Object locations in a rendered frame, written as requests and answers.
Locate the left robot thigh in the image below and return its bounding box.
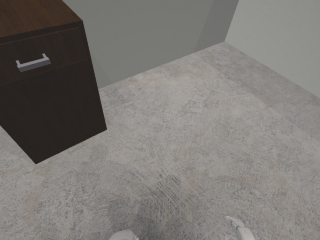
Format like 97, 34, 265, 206
109, 230, 139, 240

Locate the drawer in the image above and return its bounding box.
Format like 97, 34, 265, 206
0, 27, 86, 85

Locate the right robot hand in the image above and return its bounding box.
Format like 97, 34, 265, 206
224, 216, 255, 240

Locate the cabinet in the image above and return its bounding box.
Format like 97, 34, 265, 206
0, 0, 107, 164

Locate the handle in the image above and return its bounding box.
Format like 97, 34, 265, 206
16, 53, 51, 72

